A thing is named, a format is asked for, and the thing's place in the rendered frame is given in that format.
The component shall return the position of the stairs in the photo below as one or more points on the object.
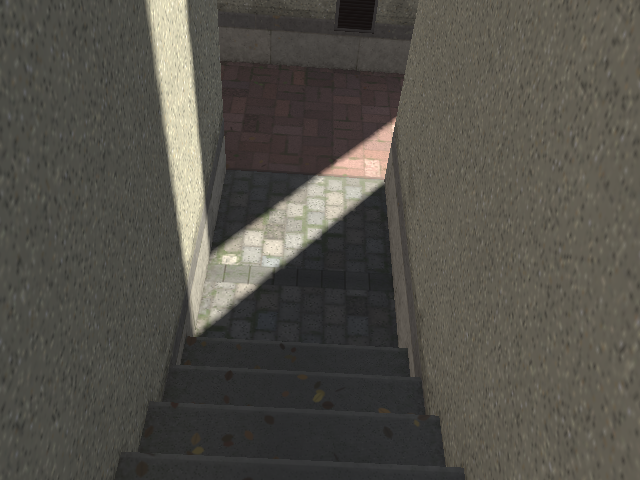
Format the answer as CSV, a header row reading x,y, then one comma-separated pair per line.
x,y
237,409

